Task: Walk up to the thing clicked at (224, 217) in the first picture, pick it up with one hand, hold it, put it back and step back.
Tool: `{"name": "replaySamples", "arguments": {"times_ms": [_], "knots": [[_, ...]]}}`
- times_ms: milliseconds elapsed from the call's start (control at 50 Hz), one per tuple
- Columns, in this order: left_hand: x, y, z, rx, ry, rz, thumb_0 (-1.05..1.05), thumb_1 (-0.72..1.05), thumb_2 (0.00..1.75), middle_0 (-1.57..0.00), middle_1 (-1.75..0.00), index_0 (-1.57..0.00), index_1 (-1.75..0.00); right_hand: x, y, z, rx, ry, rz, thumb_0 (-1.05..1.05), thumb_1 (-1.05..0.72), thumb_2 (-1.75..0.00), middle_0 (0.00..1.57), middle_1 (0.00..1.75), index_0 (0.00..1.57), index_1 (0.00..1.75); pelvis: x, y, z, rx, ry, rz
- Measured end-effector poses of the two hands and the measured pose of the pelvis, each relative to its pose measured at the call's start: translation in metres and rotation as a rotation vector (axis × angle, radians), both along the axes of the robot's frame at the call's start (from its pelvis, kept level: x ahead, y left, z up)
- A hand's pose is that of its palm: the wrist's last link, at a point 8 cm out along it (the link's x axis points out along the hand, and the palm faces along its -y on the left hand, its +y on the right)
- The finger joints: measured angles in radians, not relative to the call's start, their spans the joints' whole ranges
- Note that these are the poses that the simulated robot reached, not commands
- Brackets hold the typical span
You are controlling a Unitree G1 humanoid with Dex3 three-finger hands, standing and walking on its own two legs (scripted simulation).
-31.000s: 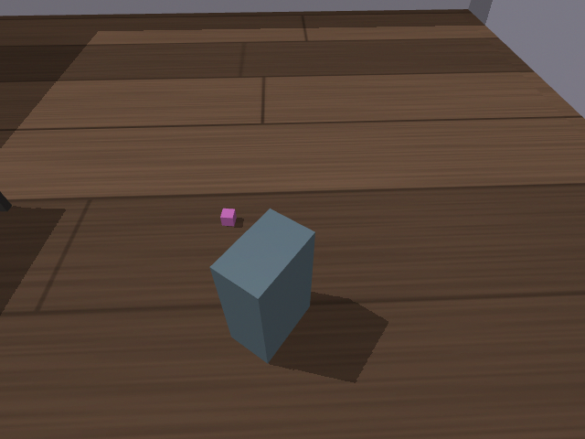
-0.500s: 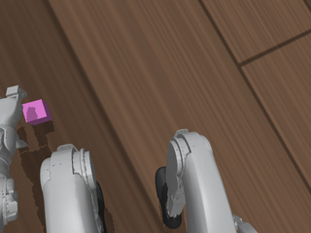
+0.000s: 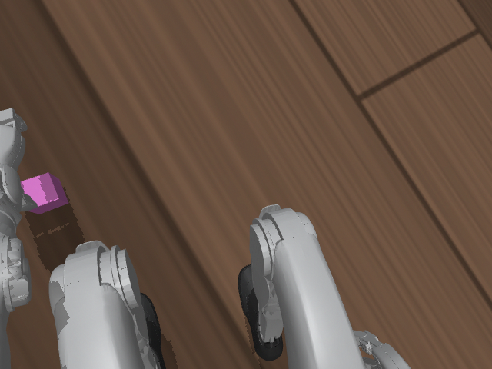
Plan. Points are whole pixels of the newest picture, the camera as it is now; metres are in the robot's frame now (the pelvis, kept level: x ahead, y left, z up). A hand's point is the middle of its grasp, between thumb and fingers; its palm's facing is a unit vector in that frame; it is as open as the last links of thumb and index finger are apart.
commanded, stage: rest palm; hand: left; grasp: from above
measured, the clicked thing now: (43, 193) +0.44 +0.31 -0.30
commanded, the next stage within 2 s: close in 0.84 s
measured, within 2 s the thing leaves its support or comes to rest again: neither
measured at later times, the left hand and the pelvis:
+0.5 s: hand (31, 181) +0.45 +0.30 -0.24, palm faces -0.37 -0.16 -0.91, open 14.5 cm; pelvis +0.00 +0.00 -0.03, yaw -3 degrees
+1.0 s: hand (35, 191) +0.44 +0.30 -0.26, palm faces -0.40 -0.19 -0.89, open 14.5 cm; pelvis +0.00 +0.01 -0.03, yaw -5 degrees
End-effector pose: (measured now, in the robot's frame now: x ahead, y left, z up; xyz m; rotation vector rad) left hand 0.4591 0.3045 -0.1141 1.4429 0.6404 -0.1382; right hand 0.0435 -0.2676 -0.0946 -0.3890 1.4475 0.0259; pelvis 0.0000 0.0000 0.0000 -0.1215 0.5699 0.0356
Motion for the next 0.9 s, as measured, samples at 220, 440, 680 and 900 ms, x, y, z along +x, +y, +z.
{"name": "replaySamples", "arguments": {"times_ms": [220,440,680,900], "knots": [[-0.029,0.006,-0.048,-0.046,-0.013,-0.070,0.00,-0.57,1.02,-0.09,-0.95,-0.07,-0.96,-0.035,0.001,-0.002,-0.030,0.096,0.049,0.00,-0.90,-0.90,0.20,0.30,0.20,0.29,-0.007,-0.002,-0.020,-0.014,-0.055,-0.012],[-0.008,0.003,-0.065,-0.018,-0.100,-0.040,0.00,-0.57,1.04,-0.09,-0.91,-0.06,-0.94,-0.009,0.003,-0.003,-0.026,0.027,0.154,0.00,-0.89,-0.90,0.20,0.30,0.20,0.29,0.000,0.003,-0.032,-0.042,-0.063,-0.027],[-0.010,0.011,-0.081,-0.021,-0.048,0.049,0.00,-0.56,1.02,-0.08,-0.92,-0.06,-0.94,-0.005,0.018,-0.005,0.050,0.028,0.181,0.00,-0.89,-0.90,0.20,0.30,0.20,0.29,0.004,0.006,-0.031,-0.058,-0.065,-0.035],[-0.013,0.009,-0.088,-0.048,-0.056,0.014,0.00,-0.57,1.02,-0.08,-0.91,-0.06,-0.93,-0.026,0.019,0.002,0.060,0.078,0.184,0.00,-0.89,-0.90,0.20,0.30,0.20,0.29,0.002,0.006,-0.033,-0.072,-0.089,-0.041]]}}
